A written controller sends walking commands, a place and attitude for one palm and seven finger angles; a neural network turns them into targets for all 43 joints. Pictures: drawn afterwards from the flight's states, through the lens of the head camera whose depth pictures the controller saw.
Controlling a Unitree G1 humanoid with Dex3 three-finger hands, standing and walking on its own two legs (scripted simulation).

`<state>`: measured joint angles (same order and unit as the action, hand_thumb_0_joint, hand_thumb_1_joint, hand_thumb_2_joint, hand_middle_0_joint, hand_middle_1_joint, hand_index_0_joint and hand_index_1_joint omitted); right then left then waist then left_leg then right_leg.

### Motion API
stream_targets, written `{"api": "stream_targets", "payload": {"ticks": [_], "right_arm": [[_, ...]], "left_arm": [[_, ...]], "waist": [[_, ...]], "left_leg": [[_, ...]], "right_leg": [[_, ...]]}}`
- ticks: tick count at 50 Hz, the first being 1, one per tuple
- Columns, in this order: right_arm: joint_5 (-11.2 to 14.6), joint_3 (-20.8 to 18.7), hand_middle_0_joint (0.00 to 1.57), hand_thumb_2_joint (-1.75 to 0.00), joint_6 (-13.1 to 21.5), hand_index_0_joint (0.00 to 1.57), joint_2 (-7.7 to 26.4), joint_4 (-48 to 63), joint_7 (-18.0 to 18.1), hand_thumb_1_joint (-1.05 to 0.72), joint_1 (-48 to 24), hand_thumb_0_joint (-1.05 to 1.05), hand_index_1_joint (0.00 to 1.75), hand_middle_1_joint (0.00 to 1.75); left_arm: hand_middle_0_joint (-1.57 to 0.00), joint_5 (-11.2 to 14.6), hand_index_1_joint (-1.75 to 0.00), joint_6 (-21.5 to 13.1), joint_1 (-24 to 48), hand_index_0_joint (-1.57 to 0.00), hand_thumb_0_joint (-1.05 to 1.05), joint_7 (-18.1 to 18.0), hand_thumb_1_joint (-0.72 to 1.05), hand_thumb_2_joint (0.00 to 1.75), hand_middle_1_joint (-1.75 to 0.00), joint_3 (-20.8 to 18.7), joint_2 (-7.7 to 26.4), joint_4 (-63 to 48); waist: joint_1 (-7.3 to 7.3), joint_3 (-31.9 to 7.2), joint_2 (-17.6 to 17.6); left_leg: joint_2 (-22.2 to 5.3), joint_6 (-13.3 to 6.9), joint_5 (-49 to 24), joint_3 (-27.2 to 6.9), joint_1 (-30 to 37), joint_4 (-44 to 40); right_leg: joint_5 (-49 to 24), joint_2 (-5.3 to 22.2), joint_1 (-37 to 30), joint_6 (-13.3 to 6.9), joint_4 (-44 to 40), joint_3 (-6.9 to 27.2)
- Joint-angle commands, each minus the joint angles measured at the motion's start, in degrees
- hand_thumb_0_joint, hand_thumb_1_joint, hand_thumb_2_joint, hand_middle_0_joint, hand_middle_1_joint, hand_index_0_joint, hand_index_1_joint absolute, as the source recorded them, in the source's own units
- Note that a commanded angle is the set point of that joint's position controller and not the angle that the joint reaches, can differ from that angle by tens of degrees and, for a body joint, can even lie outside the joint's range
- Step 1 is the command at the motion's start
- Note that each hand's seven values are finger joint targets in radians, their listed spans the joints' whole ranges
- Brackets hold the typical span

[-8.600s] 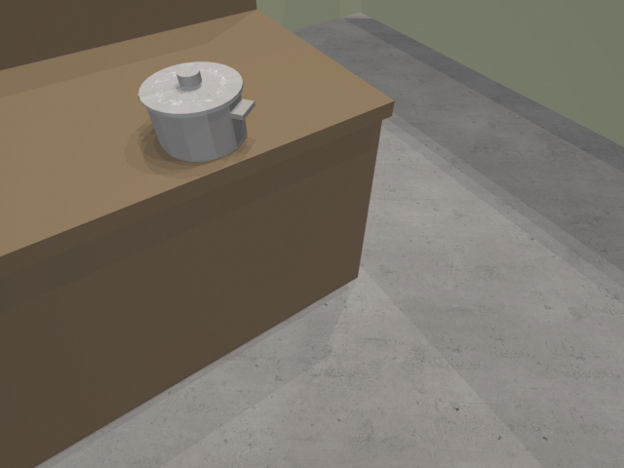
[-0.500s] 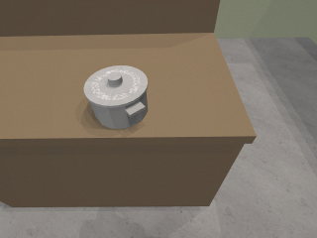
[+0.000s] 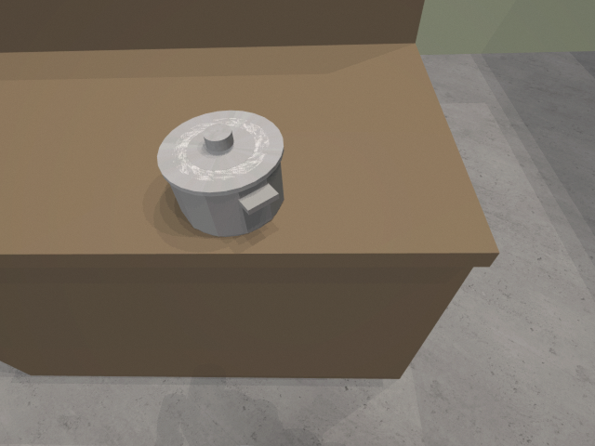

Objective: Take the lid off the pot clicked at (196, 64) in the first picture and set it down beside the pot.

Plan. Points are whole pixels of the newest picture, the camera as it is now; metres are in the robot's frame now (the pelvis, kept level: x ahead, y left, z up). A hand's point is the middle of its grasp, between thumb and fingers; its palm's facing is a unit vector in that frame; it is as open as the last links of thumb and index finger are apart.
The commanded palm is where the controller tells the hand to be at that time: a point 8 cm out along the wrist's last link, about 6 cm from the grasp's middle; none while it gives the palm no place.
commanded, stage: look again from close up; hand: left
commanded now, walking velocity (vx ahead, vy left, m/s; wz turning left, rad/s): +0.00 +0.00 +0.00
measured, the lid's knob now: (218, 137) +0.50 +0.14 +0.14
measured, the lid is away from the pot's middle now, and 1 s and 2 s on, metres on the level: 0.00 0.00 0.00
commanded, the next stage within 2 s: lift the closed hand beside the body in 0.56 s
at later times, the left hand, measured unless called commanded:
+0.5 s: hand out of the picture +0.03 +0.22 -0.16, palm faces +0.01 -0.96 -0.27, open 7.4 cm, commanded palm none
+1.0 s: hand out of the picture +0.11 +0.23 -0.03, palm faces +0.23 -0.93 -0.29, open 5.2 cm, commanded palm +0.06 +0.27 +0.01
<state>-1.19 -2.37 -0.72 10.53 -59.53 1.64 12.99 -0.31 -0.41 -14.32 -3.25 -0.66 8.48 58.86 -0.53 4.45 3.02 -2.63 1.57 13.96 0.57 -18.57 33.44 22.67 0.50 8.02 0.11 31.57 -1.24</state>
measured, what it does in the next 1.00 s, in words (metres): stands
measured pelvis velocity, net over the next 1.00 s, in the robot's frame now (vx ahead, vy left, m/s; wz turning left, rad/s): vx -0.03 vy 0.01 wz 0.00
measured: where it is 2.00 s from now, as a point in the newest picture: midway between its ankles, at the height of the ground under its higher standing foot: outside the picture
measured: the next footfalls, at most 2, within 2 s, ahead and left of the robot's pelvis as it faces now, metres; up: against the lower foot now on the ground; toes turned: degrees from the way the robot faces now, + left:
none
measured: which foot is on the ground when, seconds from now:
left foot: down 0.00-1.00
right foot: down 0.00-1.00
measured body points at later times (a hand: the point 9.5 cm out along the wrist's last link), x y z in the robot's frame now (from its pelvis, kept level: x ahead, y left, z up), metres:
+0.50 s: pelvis -0.01 +0.02 +0.00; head +0.03 +0.01 +0.45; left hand +0.03 +0.27 -0.14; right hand +0.07 -0.22 -0.15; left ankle +0.04 +0.14 -0.73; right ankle -0.06 -0.12 -0.73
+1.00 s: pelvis -0.03 +0.01 +0.01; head -0.05 +0.01 +0.46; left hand +0.10 +0.27 -0.01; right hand +0.18 -0.22 -0.04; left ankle +0.04 +0.14 -0.73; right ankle -0.06 -0.12 -0.73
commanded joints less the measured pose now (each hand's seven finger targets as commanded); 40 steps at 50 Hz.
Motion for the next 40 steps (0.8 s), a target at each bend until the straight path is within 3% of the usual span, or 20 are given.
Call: {"api": "stream_targets", "payload": {"ticks": [1, 5, 9, 10, 12, 18, 24, 27, 32, 33, 34, 35, 36, 37, 38, 39, 40], "right_arm": [[0.0, -0.9, 0.2, -0.9, 1.2, 0.2, 6.0, 4.1, -0.4, -0.9, 0.9, 0.0, 0.3, 0.3], [0.1, -0.9, 0.2, -0.9, 1.2, 0.2, 6.9, 5.3, -0.6, -0.9, -0.5, 0.0, 0.3, 0.3], [0.2, -0.9, 0.2, -0.9, 1.2, 0.2, 7.2, 6.0, -0.8, -0.9, -2.3, 0.0, 0.3, 0.3], [0.1, -0.9, 0.2, -0.9, 1.2, 0.2, 7.5, 6.4, -0.8, -0.9, -2.2, 0.0, 0.3, 0.3], [0.2, -0.8, 0.2, -0.9, 1.0, 0.2, 7.8, 6.7, -0.9, -0.9, -3.2, 0.0, 0.3, 0.3], [0.4, -0.7, 0.2, -0.9, 1.1, 0.2, 7.8, 6.5, -1.0, -0.9, -3.2, 0.0, 0.3, 0.3], [0.6, -0.5, 0.2, -0.9, 1.1, 0.2, 7.7, 5.4, -1.1, -0.9, -2.7, 0.0, 0.3, 0.3], [0.6, -0.5, 0.2, -0.9, 0.9, 0.2, 7.6, 5.1, -1.2, -0.9, -2.7, 0.0, 0.3, 0.3], [0.7, -0.4, 0.2, -0.9, 1.0, 0.2, 7.5, 4.0, -1.1, -0.9, -1.8, 0.0, 0.3, 0.3], [0.9, -0.1, 0.2, -0.9, 1.8, 0.2, 8.8, 6.8, -1.1, -0.9, -2.7, 0.0, 0.3, 0.3], [3.7, 0.0, 0.2, -0.9, 11.1, 0.2, 12.3, 20.9, -0.4, -0.9, -1.2, 0.0, 0.3, 0.3], [3.5, 1.7, 0.2, -0.9, 14.9, 0.2, 10.4, 19.8, 1.9, -0.9, -4.5, 0.0, 0.3, 0.3], [3.7, 1.4, 0.2, -0.9, 16.3, 0.2, 8.9, 21.4, 2.3, -0.9, -5.5, 0.0, 0.3, 0.3], [3.4, 1.1, 0.2, -0.9, 16.3, 0.2, 7.5, 18.5, 2.3, -0.9, -6.4, 0.0, 0.3, 0.3], [2.9, -0.4, 0.2, -0.9, 15.6, 0.2, 7.6, 19.9, 1.6, -0.9, -6.6, 0.0, 0.3, 0.3], [2.8, -1.6, 0.2, -0.9, 14.2, 0.2, 8.3, 21.5, 0.9, -0.9, -7.5, 0.0, 0.3, 0.3], [3.2, -2.8, 0.2, -0.9, 12.9, 0.2, 8.4, 22.9, 0.4, -0.9, -8.2, 0.0, 0.3, 0.3]], "left_arm": [[-0.2, -0.5, -0.3, -0.3, -2.8, -0.2, 0.0, -0.4, 0.9, 0.9, -0.3, -1.5, 7.8, -3.9], [-0.2, -0.5, -0.3, -0.2, -2.6, -0.2, 0.0, -0.1, 0.9, 0.9, -0.3, -1.4, 8.7, -4.7], [-0.2, -0.7, -0.3, -0.3, -2.6, -0.2, 0.0, 0.0, 0.9, 0.9, -0.3, -1.3, 9.1, -5.1], [-0.2, -0.6, -0.3, -0.1, -2.3, -0.2, 0.0, 0.1, 0.9, 0.9, -0.3, -1.4, 9.6, -5.3], [-0.2, -0.7, -0.3, -0.1, -2.3, -0.2, 0.0, 0.2, 0.9, 0.9, -0.3, -1.2, 9.5, -5.4], [-0.2, -0.7, -0.3, -0.2, -2.6, -0.2, 0.0, 0.4, 0.9, 0.9, -0.3, -1.2, 10.3, -5.2], [-0.2, -0.6, -0.3, -0.3, -2.7, -0.2, 0.0, 0.5, 0.9, 0.9, -0.3, -1.0, 10.8, -4.3], [-0.2, -0.6, -0.3, -0.2, -3.0, -0.2, 0.0, 0.6, 0.9, 0.9, -0.3, -1.0, 10.8, -3.8], [-0.2, -0.5, -0.3, -0.2, -3.4, -0.2, 0.0, 0.7, 0.9, 0.9, -0.3, -0.9, 10.6, -2.9], [-0.2, -1.3, -0.3, -1.6, -8.1, -0.2, 0.0, -1.0, 0.9, 0.9, -0.3, -0.7, 9.5, -1.7], [-0.24, 4.3, -0.35, -10.8, 28.1, -0.24, 0.0, -1.9, 0.9, 0.9, -0.35, -6.8, 21.4, -68.4], [-0.29, 2.1, -0.4, -8.8, 13.8, -0.29, 0.0, -6.4, 0.9, 0.9, -0.4, -10.9, 27.2, -67.3], [-0.33, 0.7, -0.44, -2.8, -6.1, -0.33, 0.0, -6.9, 0.9, 0.9, -0.44, -2.9, 12.7, -61.7], [-0.38, 0.7, -0.49, 1.1, -14.8, -0.38, 0.0, -7.5, 0.9, 0.9, -0.49, -3.8, 7.4, -49.5], [-0.42, -0.3, -0.54, 2.8, -20.8, -0.42, 0.0, -6.8, 0.9, 0.9, -0.54, -3.1, 4.1, -41.5], [-0.46, -1.0, -0.59, 3.4, -22.9, -0.46, 0.0, -5.5, 0.9, 0.9, -0.59, -3.1, 3.5, -36.3], [-0.51, -0.7, -0.64, 2.8, -28.4, -0.51, 0.0, -4.6, 0.9, 0.9, -0.64, -5.7, 4.0, -34.0]], "waist": [[0.15, -2.5, -2.4], [0.42, -4.8, -1.7], [0.58, -4.5, -2.1], [0.61, -5.3, -0.7], [0.62, -3.5, -1.5], [0.72, -5.2, -1.3], [0.65, -4.1, -3.0], [0.82, -3.1, -2.5], [0.91, -2.9, -2.2], [1.64, -6.8, -11.1], [1.95, -31.1, -1.7], [2.29, -29.7, 5.2], [2.88, -25.4, 12.3], [2.82, -16.2, 6.7], [2.96, -6.8, 0.6], [2.32, -0.4, -5.6], [3.44, 1.1, -9.1]], "left_leg": [[-2.8, -2.9, -15.6, -3.5, 7.1, -2.8], [-3.2, -3.2, -15.4, -4.2, 8.8, -3.9], [-3.2, -3.3, -15.2, -4.5, 8.5, -4.5], [-3.3, -3.4, -14.2, -4.8, 9.3, -5.1], [-3.3, -3.3, -11.8, -4.9, 8.0, -5.5], [-3.2, -3.3, -13.1, -4.8, 9.3, -6.3], [-2.9, -2.9, -11.8, -4.2, 8.9, -6.6], [-2.8, -2.9, -8.0, -4.5, 8.2, -7.5], [-3.0, -3.0, -7.9, -4.7, 8.2, -8.4], [-4.0, -2.5, -14.6, -2.7, 8.0, 2.3], [1.9, -2.1, -18.5, -3.2, 21.2, -7.9], [1.2, -2.2, -17.4, -0.6, 26.4, -5.6], [1.3, -1.8, -17.6, -1.0, 24.0, -8.9], [1.5, -1.7, -16.1, -1.1, 19.4, -9.7], [1.6, -1.5, -12.9, -1.4, 13.8, -10.5], [1.2, -1.6, -9.5, -1.3, 9.3, -11.0], [0.9, -1.3, -7.8, -1.1, 7.4, -11.4]], "right_leg": [[-16.4, 4.2, 6.8, -2.0, -4.8, 3.8], [-14.0, 4.0, 6.2, -1.6, -4.6, 3.8], [-13.6, 4.2, 6.1, -1.3, -5.1, 4.2], [-12.5, 4.0, 5.9, -1.3, -4.7, 3.5], [-11.3, 4.0, 6.8, -1.2, -5.7, 4.1], [-12.9, 4.5, 5.5, -0.9, -5.8, 4.2], [-13.7, 5.1, 5.3, -1.0, -7.0, 4.8], [-10.7, 5.0, 5.8, -1.1, -7.8, 4.9], [-10.4, 4.9, 5.4, -1.1, -8.1, 4.6], [-27.6, 7.0, 4.0, -0.4, -10.0, 7.7], [-29.3, 2.7, -2.1, -1.4, -5.4, 1.1], [-25.8, 1.1, 1.7, -1.9, -3.8, 0.6], [-20.5, 1.0, 2.9, -2.0, -5.3, -1.2], [-17.8, 0.6, 2.5, -1.6, -7.5, -3.0], [-15.4, 0.1, 6.1, -0.9, -9.4, -4.2], [-13.0, -0.3, 9.3, -0.6, -10.5, -4.7], [-11.6, -0.4, 8.6, -1.0, -11.2, -5.0]]}}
